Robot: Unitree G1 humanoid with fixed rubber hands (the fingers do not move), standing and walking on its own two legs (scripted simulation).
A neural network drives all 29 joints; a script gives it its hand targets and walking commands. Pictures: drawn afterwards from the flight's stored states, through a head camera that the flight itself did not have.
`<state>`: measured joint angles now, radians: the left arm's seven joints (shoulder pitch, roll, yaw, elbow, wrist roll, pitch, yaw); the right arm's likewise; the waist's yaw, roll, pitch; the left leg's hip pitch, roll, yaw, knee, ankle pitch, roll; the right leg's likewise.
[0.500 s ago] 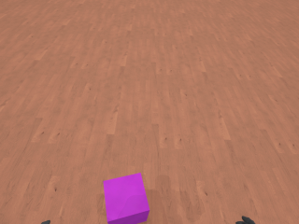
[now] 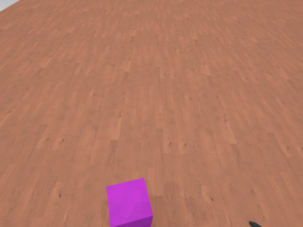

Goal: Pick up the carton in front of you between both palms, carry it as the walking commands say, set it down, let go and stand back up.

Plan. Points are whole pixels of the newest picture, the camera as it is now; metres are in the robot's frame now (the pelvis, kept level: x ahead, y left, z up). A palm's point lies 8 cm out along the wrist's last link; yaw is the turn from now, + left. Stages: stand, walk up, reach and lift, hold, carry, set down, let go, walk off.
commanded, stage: stand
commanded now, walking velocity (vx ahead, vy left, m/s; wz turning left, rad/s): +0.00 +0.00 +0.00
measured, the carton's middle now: (129, 207) +0.37 +0.10 -0.65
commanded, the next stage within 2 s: none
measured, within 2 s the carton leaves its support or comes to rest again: neither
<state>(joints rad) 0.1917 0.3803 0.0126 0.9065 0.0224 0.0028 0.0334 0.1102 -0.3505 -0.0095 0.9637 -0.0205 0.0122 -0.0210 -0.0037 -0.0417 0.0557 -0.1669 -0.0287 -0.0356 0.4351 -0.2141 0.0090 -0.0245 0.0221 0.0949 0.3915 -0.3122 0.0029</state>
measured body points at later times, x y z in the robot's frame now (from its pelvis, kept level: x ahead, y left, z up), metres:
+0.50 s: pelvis -0.01 +0.01 +0.00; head -0.01 +0.02 +0.45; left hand +0.07 +0.32 -0.13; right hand +0.09 -0.31 -0.11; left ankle +0.02 +0.11 -0.74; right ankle -0.06 -0.13 -0.74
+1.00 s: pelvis -0.01 +0.01 +0.00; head +0.00 +0.02 +0.45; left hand +0.07 +0.33 -0.12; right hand +0.10 -0.31 -0.11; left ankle +0.02 +0.11 -0.74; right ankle -0.06 -0.13 -0.74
